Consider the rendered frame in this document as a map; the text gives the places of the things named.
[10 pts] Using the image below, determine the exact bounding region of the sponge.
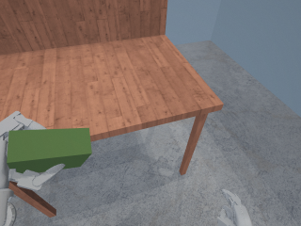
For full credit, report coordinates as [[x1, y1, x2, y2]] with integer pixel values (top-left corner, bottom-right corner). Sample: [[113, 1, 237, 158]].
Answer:
[[7, 127, 92, 174]]

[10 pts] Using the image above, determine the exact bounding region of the table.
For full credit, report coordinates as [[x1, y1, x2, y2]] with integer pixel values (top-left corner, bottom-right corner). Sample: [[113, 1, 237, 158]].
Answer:
[[0, 0, 224, 218]]

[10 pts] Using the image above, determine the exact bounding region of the right robot hand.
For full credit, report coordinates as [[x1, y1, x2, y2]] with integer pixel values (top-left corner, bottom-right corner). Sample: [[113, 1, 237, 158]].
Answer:
[[217, 189, 254, 226]]

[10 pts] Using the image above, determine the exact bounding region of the left robot forearm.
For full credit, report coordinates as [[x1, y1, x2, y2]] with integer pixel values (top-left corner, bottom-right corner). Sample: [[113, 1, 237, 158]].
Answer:
[[0, 188, 17, 226]]

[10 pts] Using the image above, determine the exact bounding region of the left robot hand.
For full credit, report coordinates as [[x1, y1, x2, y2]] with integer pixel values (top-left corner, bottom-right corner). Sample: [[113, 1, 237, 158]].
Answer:
[[0, 111, 66, 192]]

